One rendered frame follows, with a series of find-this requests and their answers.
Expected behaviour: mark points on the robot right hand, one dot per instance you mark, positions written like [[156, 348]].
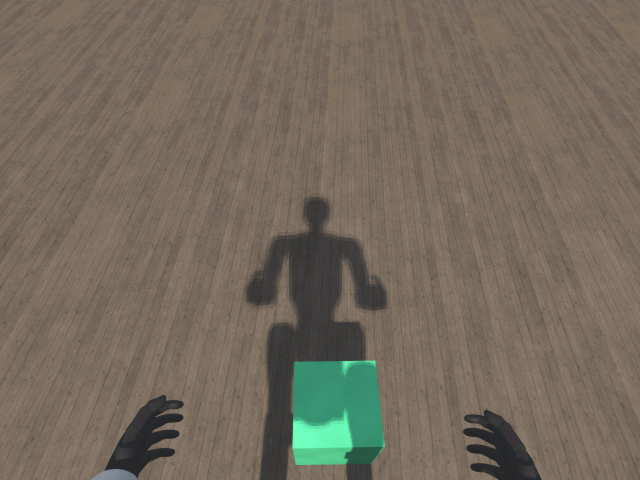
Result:
[[510, 453]]

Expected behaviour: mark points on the carton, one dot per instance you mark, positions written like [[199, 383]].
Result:
[[336, 413]]

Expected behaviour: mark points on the robot left hand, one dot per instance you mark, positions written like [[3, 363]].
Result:
[[131, 452]]

